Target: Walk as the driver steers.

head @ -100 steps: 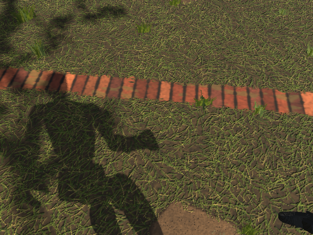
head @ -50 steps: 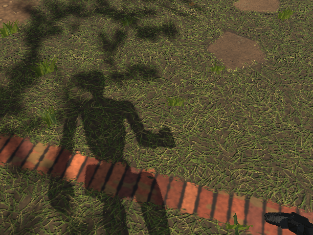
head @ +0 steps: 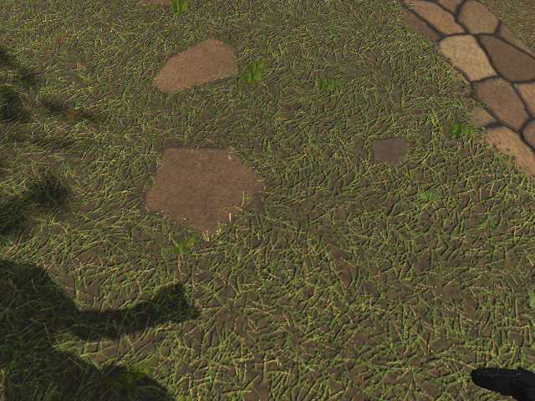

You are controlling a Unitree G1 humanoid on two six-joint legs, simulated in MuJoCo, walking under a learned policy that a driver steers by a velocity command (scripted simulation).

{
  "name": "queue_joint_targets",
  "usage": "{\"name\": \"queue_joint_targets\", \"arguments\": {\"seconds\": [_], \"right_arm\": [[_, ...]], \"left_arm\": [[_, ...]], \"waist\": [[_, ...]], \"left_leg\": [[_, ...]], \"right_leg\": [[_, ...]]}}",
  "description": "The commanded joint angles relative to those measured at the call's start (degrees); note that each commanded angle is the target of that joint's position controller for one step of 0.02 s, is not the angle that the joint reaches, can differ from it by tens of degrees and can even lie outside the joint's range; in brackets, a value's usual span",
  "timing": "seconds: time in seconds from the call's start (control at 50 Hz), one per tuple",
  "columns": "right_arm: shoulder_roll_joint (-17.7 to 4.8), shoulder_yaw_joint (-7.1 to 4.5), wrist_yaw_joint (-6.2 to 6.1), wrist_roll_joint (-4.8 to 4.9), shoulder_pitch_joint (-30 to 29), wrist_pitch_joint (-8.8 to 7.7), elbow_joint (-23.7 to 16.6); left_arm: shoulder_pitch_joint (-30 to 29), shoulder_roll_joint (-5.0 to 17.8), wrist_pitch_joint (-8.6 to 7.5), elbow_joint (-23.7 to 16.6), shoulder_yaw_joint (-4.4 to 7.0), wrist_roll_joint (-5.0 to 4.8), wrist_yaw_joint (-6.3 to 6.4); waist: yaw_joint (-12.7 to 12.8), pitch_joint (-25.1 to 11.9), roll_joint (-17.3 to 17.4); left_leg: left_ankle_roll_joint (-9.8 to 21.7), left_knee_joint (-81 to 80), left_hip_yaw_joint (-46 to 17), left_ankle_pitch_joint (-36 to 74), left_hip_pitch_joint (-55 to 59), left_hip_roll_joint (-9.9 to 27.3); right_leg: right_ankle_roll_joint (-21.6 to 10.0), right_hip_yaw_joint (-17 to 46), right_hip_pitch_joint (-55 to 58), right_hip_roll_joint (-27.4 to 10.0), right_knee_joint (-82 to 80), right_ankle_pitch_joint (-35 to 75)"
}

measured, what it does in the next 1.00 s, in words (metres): steps on the spot, turning left: right foot, then left foot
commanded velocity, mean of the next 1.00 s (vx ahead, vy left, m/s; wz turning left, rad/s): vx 0.04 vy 0.00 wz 0.25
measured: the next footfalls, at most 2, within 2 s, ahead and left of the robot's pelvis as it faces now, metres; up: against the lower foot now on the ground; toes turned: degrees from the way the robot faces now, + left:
right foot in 0.32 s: +0.11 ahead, -0.12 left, +0.00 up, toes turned +2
left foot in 0.64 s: +0.13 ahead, +0.14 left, +0.00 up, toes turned +10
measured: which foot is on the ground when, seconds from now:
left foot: down 0.00-0.36, up 0.38-0.62, down 0.64-1.00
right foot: down 0.00-0.02, up 0.04-0.30, down 0.32-0.64, up 0.66-1.00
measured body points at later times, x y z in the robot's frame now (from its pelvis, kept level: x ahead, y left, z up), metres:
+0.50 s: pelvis +0.08 +0.01 +0.01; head +0.10 +0.01 +0.45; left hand +0.20 +0.29 -0.10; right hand +0.22 -0.26 -0.10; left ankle +0.09 +0.12 -0.69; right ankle +0.07 -0.12 -0.73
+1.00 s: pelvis +0.09 +0.05 +0.01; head +0.12 +0.08 +0.46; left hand +0.15 +0.37 -0.09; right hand +0.33 -0.18 -0.07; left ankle +0.09 +0.13 -0.73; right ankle +0.17 -0.10 -0.69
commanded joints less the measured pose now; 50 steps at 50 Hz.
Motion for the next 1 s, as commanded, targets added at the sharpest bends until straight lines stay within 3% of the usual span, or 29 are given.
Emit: {"name": "queue_joint_targets", "arguments": {"seconds": [0.02, 0.04, 0.06, 0.08, 0.1, 0.14, 0.18, 0.2, 0.24, 0.3, 0.32, 0.34, 0.36, 0.38, 0.4, 0.42, 0.46, 0.52, 0.58, 0.62, 0.64, 0.66, 0.68, 0.7, 0.74, 0.76, 0.8, 0.88, 1.0], "right_arm": [[-11.57, -3.5, -1.02, -1.66, 9.67, -1.12, -2.35], [-12.74, -3.63, -0.96, -2.33, 10.42, 0.03, -1.86], [-9.49, -3.25, -0.95, -0.36, 8.14, 0.94, -2.94], [-6.09, -2.2, -1.13, -0.24, 6.47, 1.55, -3.91], [-4.91, -1.48, -0.98, -0.69, 4.74, 2.29, -3.67], [-4.11, -0.65, -0.67, -0.92, 1.44, 3.04, -2.92], [-3.17, -0.37, -0.1, -0.8, -0.27, 3.04, -2.08], [-4.1, -0.74, 0.04, -0.35, 0.36, 3.14, -1.7], [-6.83, -1.64, 0.06, 0.48, 2.89, 3.55, -1.01], [-8.5, -2.06, -0.27, 1.66, 2.93, 4.41, -1.21], [-7.96, -1.89, -0.39, 1.89, 3.83, 4.44, -0.98], [-6.81, -1.54, -0.29, 1.49, 3.85, 4.22, -1.28], [-5.36, -1.5, -0.23, 1.55, 3.87, 4.01, -2.31], [-5.68, -1.56, -0.3, 1.41, 3.48, 3.9, -2.1], [-5.99, -2.06, -0.22, 1.48, 4.22, 3.96, -1.84], [-6.23, -2.47, -0.26, 1.49, 5.32, 4.28, -1.38], [-6.42, -3.11, -0.13, 1.53, 6.37, 5.21, -1.65], [-3.67, -2.19, 0.43, 2.21, 6.24, 6.27, -2.45], [-4.7, -2.48, 1.56, 2.44, 6.03, 6.77, -3.84], [-5.72, -3.31, 1.48, 1.93, 9.69, 7.04, -2.97], [-8.46, -4.33, 0.74, 1.59, 11.28, 6.99, -3.22], [-17.4, -6.19, -0.31, 0.93, 12.72, 6.83, -4.67], [-15.48, -5.18, 0.54, -0.97, 15.51, 5.75, -5.1], [-14.02, -4.68, 0.84, -1.0, 13.74, 4.66, -5.23], [-11.38, -4.07, -0.2, 1.19, 9.11, 4.32, -5.38], [-10.99, -3.79, -0.77, 1.71, 7.45, 4.73, -5.68], [-10.66, -3.62, -1.51, 1.32, 6.92, 5.46, -6.25], [-11.1, -3.99, -2.5, 1.47, 7.54, 6.18, -6.69], [-11.06, -4.17, -2.21, 1.08, 6.07, 7.08, -7.68]], "left_arm": [[-3.08, 1.9, -0.74, -6.2, -0.02, 1.26, 0.32], [9.16, 0.97, -0.76, -5.88, -0.5, 0.23, -0.06], [10.98, 7.44, -0.15, -3.63, 0.73, -0.09, -0.19], [4.2, 9.96, 0.85, -3.75, 1.54, -0.23, 0.1], [1.09, 9.15, 1.92, -3.76, 1.48, 0.07, 0.67], [-0.13, 5.72, 2.99, -4.07, 0.64, 0.72, 0.78], [1.07, 1.38, 2.46, -3.13, -0.83, 1.43, 0.45], [-0.27, 0.78, 1.95, -3.17, -1.19, 1.86, 0.33], [-1.93, 2.15, 1.37, -2.97, -0.93, 1.68, 0.17], [-1.51, 3.65, 1.18, -1.99, -0.31, 1.47, 0.0], [-2.34, 5.04, 1.06, -2.61, 0.0, 1.91, 0.12], [-1.89, 6.98, 0.96, -3.4, 0.35, 2.61, 0.44], [-2.53, 9.65, 1.15, -2.23, 1.4, 2.61, 0.45], [-3.56, 7.63, 0.95, -2.81, 1.11, 2.68, 0.44], [-5.97, 7.3, 0.63, -3.65, 1.05, 2.81, 0.68], [-7.56, 7.29, 0.19, -4.44, 1.11, 2.78, 1.02], [-7.59, 6.78, -0.77, -4.41, 1.03, 1.8, 1.44], [-9.46, 7.65, -0.2, -4.04, 1.6, 0.93, 1.26], [-9.15, 8.73, 0.83, -3.4, 2.1, 0.42, 1.05], [-9.17, 8.14, 0.55, -2.76, 1.92, -0.54, 0.89], [-5.58, 6.57, 0.02, -1.46, 1.62, -0.01, 0.5], [-6.08, 2.02, -0.39, -4.31, -0.02, 3.47, 0.16], [-11.82, 3.64, -0.83, -5.79, 0.19, 2.61, 0.41], [-13.12, 5.76, -0.7, -5.56, 0.78, 1.19, 0.57], [-12.65, 6.11, -0.29, -4.03, 1.16, 1.4, 1.48], [-12.11, 6.56, -0.13, -3.95, 1.43, 1.55, 1.76], [-10.61, 5.3, -0.26, -3.45, 1.22, 1.23, 1.37], [-11.99, 3.65, -0.57, -3.52, 0.55, 1.18, 0.98], [-12.01, 4.5, -1.51, -3.43, 0.67, 0.74, -0.24]], "waist": [[-6.48, -14.95, 1.01], [-1.0, -22.02, 15.92], [-1.41, -21.21, 10.75], [-3.87, -15.06, 6.15], [-3.81, -11.93, 2.82], [-2.1, -6.53, 4.44], [-1.06, -5.76, 6.48], [-1.99, -6.03, 7.41], [-3.41, -7.62, 7.55], [-2.1, -6.5, 6.07], [-2.19, -6.07, 4.86], [-2.08, -6.23, 1.55], [-4.08, -4.2, -8.91], [-3.27, -3.28, -12.17], [-3.53, -2.33, -14.38], [-3.52, -2.5, -14.74], [-3.3, -3.14, -11.29], [-3.02, -4.03, -10.43], [-2.59, -5.32, -12.01], [-4.71, -6.14, -10.19], [-4.83, -7.29, -3.53], [-3.53, -8.24, 16.15], [-8.32, -13.19, 12.37], [-7.8, -10.36, 6.16], [-5.68, -7.22, 1.51], [-4.61, -6.78, 2.21], [-3.67, -7.6, 3.69], [-4.55, -7.64, 4.17], [-5.35, -6.36, 6.76]], "left_leg": [[6.41, -1.78, -10.0, 25.84, 27.65, 13.82], [18.29, -1.95, -29.22, 31.54, 40.77, 27.6], [18.98, -3.81, -32.28, 15.31, 37.25, 27.51], [16.5, -4.84, -24.25, 6.6, 31.67, 22.29], [14.65, -6.27, -19.28, -0.41, 25.73, 18.61], [13.39, -10.04, -12.85, -7.14, 14.01, 13.66], [12.48, -11.02, -7.22, -5.91, 9.56, 9.39], [12.96, -10.5, -7.13, -3.99, 10.5, 9.02], [14.39, -9.18, -9.95, -4.71, 13.79, 10.3], [12.61, -8.9, -12.94, -13.93, 10.64, 10.04], [10.44, -8.44, -13.12, -18.4, 7.43, 9.11], [8.07, -5.41, -11.73, -21.38, 3.24, 7.33], [5.27, -1.12, -3.15, -25.61, 0.96, 1.34], [3.38, 5.53, 1.19, -24.09, 1.9, -1.48], [2.73, 12.27, 3.53, -24.33, 0.43, -2.28], [2.1, 18.76, 4.24, -28.3, -0.95, -1.42], [0.86, 28.27, 2.7, -33.28, -5.55, 0.96], [-0.46, 23.64, 5.53, -29.2, -2.84, 2.14], [0.15, 14.3, 9.03, -23.52, 3.78, 0.71], [2.39, 2.99, 10.6, -13.39, 12.6, -1.61], [4.81, -2.04, 4.27, -0.87, 20.51, 0.59], [14.06, -2.67, -20.08, 27.42, 31.21, 17.65], [24.02, -4.99, -28.75, 28.28, 29.92, 23.55], [23.22, -5.11, -24.1, 24.36, 28.78, 21.3], [17.47, -4.64, -17.59, 15.18, 26.28, 15.83], [16.24, -5.23, -15.97, 13.15, 23.69, 14.08], [15.67, -6.08, -14.51, 11.67, 21.84, 11.89], [15.43, -6.71, -15.97, 2.98, 21.81, 10.63], [15.01, -6.88, -20.7, -7.56, 16.75, 9.67]], "right_leg": [[0.52, 3.74, -8.77, -4.23, 20.49, 8.03], [3.39, 0.06, -21.79, 1.49, 33.79, -21.92], [5.29, 0.24, -24.88, -3.97, 40.75, -17.44], [6.57, -1.5, -26.12, -5.25, 43.16, -12.96], [7.13, -2.7, -25.14, -6.14, 42.43, -10.1], [7.42, -3.61, -18.81, -7.47, 36.03, -6.86], [7.36, -7.33, -11.18, -8.07, 22.13, -5.87], [7.29, -8.22, -9.35, -8.05, 16.41, -5.46], [6.92, -8.39, -6.97, -7.39, 8.47, -0.44], [4.18, -9.55, -0.48, -6.2, -3.85, 9.93], [2.41, -7.73, 2.39, -8.32, -4.85, 11.32], [-0.04, -3.79, 5.33, -13.69, -5.59, 11.98], [-2.96, -0.85, 0.98, -16.73, -7.27, 6.36], [-4.89, 2.12, -1.53, -19.5, -10.97, 5.62], [-6.31, 4.52, -1.66, -22.78, -12.18, 10.74], [-7.78, 5.31, -0.74, -25.27, -11.27, 20.02], [-9.59, 4.55, 3.17, -28.06, -8.7, 36.45], [-7.63, -2.52, 4.31, -25.09, -6.62, 41.72], [-6.42, -6.08, 3.87, -24.24, -4.31, 39.62], [-3.26, -9.5, 0.29, -22.65, 1.24, 33.56], [0.96, -13.71, -5.4, -19.46, 9.83, 23.92], [7.87, -17.52, -23.44, -11.2, 28.55, -10.5], [8.05, -7.61, -27.79, -7.14, 37.97, -20.22], [7.47, -5.72, -29.39, -8.43, 41.9, -17.22], [7.04, -5.25, -30.32, -10.19, 38.73, -8.4], [7.34, -4.95, -27.93, -10.38, 36.43, -5.31], [8.0, -5.85, -24.61, -8.63, 33.87, -1.38], [8.93, -5.44, -22.62, -7.32, 22.19, 1.71], [8.15, -5.44, -15.14, -6.46, 11.54, 2.19]]}}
